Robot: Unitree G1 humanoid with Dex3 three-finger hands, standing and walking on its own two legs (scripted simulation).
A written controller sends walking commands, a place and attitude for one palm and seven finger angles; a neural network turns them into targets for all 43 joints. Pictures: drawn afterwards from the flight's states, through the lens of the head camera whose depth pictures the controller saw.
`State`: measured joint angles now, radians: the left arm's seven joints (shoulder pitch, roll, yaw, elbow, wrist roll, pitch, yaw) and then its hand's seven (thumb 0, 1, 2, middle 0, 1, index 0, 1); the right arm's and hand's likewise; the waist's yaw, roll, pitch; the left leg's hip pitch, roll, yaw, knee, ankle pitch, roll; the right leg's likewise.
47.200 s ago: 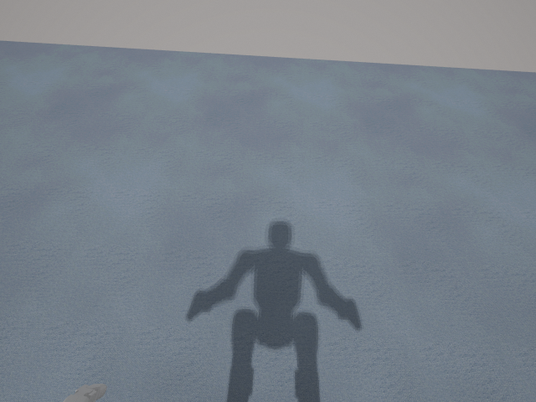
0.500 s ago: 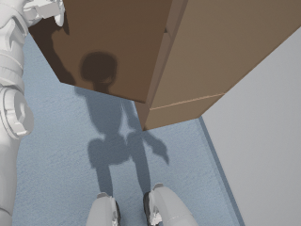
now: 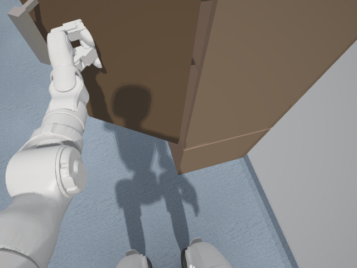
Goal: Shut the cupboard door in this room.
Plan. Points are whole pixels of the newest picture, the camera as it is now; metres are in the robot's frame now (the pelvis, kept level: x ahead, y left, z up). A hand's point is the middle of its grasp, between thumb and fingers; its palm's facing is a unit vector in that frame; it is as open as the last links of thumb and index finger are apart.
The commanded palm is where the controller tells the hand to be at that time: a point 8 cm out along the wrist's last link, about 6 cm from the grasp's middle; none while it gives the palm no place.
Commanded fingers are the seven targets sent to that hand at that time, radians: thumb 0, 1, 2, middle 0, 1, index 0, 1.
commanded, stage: pull the fist back off the door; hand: left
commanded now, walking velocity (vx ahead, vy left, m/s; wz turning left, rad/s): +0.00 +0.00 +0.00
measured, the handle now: (39, 32) +0.64 +0.21 +0.10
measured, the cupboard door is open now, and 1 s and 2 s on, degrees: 56 56 56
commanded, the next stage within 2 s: draw the hand back to the body in 0.42 s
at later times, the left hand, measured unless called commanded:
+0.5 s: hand (92, 84) +0.48 +0.10 +0.10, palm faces +0.13 -0.99 -0.02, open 3.1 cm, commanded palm +0.45 +0.15 +0.10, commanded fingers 0.00 0.90 0.90 -1.30 -1.50 -1.30 -1.50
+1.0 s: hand (42, 125) +0.37 +0.16 +0.15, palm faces +0.13 -0.99 -0.02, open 3.1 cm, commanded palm +0.32 +0.21 +0.15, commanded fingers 0.00 0.90 0.90 -1.19 -1.38 -1.19 -1.38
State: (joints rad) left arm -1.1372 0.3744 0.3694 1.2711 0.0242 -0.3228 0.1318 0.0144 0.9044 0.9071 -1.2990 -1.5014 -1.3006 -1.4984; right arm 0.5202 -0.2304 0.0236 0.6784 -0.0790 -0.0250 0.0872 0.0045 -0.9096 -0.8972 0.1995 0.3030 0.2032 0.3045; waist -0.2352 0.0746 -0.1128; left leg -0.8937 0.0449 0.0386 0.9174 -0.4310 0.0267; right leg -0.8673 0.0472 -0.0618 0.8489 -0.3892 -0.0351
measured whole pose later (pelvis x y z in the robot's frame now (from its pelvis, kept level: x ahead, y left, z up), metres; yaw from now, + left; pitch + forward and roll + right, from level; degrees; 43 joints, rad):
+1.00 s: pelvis -0.01 -0.01 +0.03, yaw +1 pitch +6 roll +0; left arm -0.37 0.22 0.19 0.55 -0.18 -0.24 -0.03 0.02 0.90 0.90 -1.30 -1.50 -1.30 -1.50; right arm 0.33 -0.26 0.00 0.68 0.05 -0.05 -0.04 0.01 -0.91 -0.90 0.20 0.30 0.20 0.30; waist -0.04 0.05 -0.07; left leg -0.44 0.02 0.05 0.68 -0.34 0.01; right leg -0.44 0.04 -0.05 0.66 -0.32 -0.04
